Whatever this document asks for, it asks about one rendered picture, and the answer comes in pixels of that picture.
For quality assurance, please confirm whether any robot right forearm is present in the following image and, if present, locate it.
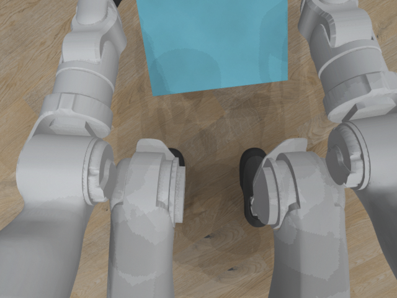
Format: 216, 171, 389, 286
298, 0, 397, 124

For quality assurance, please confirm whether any right robot upper arm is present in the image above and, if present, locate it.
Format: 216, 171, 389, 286
325, 113, 397, 280

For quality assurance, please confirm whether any robot right thigh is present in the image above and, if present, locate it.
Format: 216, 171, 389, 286
256, 151, 350, 298

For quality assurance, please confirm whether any robot left forearm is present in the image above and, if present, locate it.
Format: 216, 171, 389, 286
16, 0, 127, 194

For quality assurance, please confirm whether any right robot foot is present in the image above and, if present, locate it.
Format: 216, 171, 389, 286
239, 148, 266, 227

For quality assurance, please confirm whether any carton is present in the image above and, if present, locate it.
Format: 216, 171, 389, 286
136, 0, 288, 96

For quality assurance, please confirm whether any left robot upper arm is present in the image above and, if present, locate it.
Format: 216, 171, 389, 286
0, 133, 117, 298

